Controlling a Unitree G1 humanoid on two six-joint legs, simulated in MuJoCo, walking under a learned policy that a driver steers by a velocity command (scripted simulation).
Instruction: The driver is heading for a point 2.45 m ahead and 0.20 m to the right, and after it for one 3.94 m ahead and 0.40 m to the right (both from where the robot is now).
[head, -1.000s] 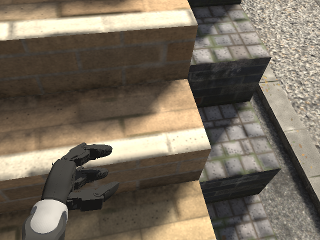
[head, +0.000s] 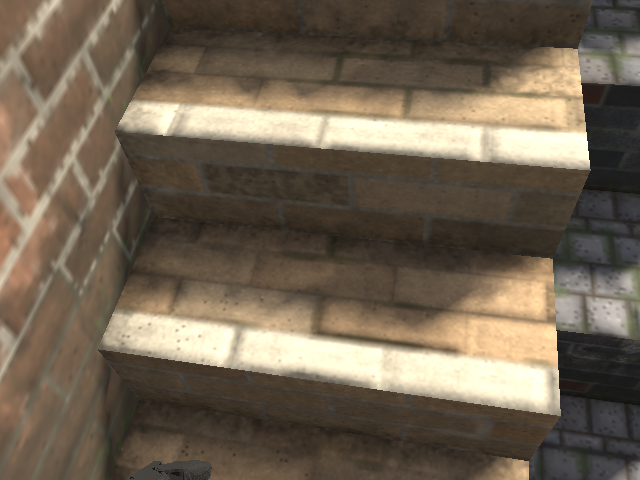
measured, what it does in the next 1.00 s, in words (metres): climbs: left foot 0.20 m higher, then right foot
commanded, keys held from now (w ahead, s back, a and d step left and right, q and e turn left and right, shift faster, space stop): no key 1.00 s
